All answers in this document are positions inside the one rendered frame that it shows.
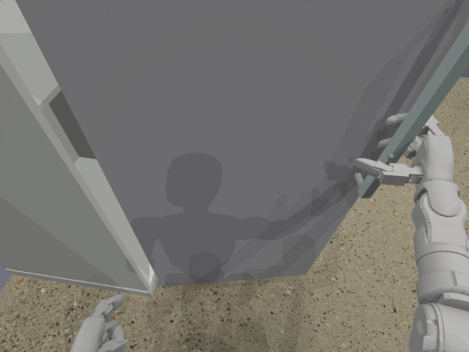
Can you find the left robot hand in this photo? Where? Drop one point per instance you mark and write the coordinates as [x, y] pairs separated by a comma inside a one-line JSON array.
[[94, 332]]

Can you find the right robot hand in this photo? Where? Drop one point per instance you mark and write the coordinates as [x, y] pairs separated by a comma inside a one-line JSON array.
[[434, 155]]

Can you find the right robot upper arm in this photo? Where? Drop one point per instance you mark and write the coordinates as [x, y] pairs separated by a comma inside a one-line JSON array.
[[439, 328]]

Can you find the handle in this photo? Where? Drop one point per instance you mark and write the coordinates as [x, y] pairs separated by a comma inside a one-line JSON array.
[[445, 77]]

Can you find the right robot forearm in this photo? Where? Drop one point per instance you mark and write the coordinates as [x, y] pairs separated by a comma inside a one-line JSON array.
[[441, 245]]

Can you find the fridge door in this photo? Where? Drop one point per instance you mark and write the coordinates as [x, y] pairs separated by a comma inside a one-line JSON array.
[[228, 129]]

